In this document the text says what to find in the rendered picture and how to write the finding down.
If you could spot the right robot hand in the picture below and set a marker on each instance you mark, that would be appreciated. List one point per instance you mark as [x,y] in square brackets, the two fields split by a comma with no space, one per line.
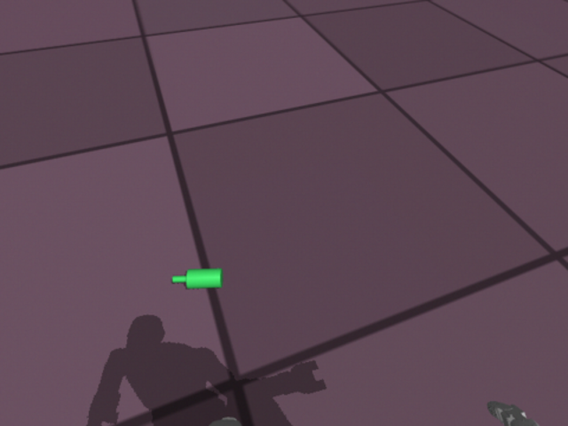
[509,415]

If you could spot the bottle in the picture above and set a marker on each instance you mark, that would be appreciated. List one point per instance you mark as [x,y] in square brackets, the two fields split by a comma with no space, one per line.
[201,278]

